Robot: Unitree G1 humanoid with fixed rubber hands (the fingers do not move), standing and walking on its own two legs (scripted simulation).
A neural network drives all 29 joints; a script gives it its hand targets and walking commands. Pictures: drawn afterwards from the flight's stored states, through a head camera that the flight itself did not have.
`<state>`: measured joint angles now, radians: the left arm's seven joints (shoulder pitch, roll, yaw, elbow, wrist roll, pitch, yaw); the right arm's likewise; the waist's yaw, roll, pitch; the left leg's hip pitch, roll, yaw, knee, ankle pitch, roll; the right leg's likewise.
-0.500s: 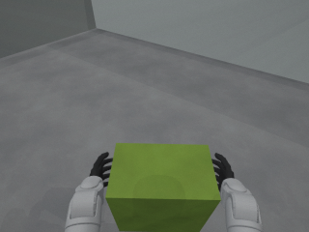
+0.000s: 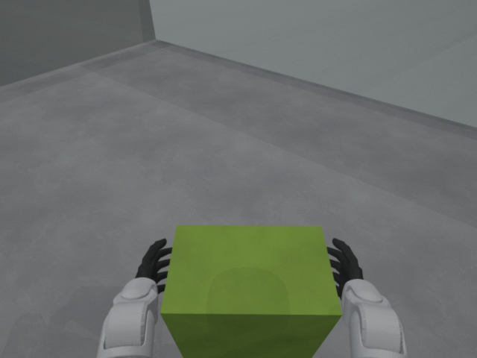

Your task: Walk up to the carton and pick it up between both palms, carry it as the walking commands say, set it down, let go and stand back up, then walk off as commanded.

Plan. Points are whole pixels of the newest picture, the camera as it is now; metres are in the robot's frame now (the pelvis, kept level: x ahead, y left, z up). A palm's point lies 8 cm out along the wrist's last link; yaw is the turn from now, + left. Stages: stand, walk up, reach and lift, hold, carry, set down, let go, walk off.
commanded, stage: hold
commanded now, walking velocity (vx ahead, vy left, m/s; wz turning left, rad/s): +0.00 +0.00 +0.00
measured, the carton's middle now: (247, 299) +0.26 +0.00 -0.02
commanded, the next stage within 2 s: carry in 0.82 s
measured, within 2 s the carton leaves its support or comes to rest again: neither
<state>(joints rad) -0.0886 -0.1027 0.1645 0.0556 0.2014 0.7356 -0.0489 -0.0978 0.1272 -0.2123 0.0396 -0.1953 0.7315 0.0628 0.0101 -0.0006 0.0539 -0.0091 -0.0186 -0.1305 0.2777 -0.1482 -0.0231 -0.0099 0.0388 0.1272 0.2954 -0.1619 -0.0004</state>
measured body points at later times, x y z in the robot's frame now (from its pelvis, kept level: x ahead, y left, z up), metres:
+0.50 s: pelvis +0.00 +0.01 +0.00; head -0.03 +0.01 +0.45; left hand +0.28 +0.17 +0.03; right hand +0.28 -0.16 +0.03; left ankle +0.01 +0.14 -0.75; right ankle +0.01 -0.12 -0.75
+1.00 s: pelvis -0.01 +0.01 -0.02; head -0.05 +0.00 +0.43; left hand +0.27 +0.17 +0.05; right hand +0.27 -0.17 +0.05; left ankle +0.01 +0.13 -0.75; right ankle +0.01 -0.12 -0.75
